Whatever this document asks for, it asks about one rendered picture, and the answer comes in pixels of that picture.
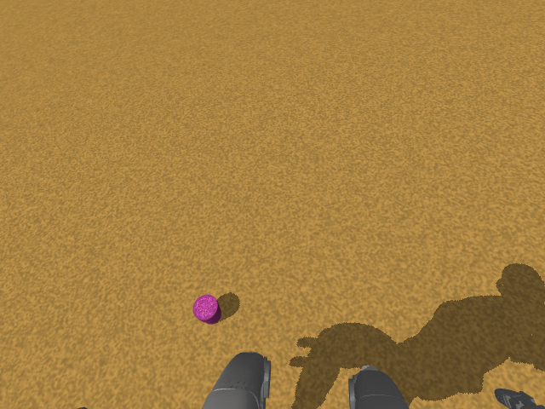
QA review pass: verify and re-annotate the cup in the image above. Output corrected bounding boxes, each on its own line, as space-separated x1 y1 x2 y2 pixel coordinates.
192 295 221 324

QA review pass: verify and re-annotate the right robot hand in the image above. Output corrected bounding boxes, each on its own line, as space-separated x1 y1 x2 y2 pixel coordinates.
494 389 545 409

